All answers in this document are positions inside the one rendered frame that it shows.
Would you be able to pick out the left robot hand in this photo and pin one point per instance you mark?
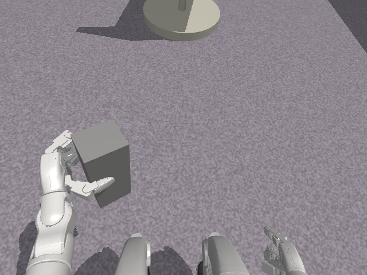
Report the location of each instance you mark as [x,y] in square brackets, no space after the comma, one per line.
[56,175]

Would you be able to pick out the office chair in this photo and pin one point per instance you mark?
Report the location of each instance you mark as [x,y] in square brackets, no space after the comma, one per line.
[181,20]

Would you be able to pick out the left robot arm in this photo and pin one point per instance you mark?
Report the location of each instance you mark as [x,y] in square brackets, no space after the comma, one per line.
[52,252]

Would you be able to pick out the right robot hand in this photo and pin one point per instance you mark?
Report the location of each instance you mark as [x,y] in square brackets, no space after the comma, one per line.
[285,260]

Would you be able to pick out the carton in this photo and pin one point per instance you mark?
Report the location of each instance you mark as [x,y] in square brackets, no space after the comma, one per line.
[104,152]

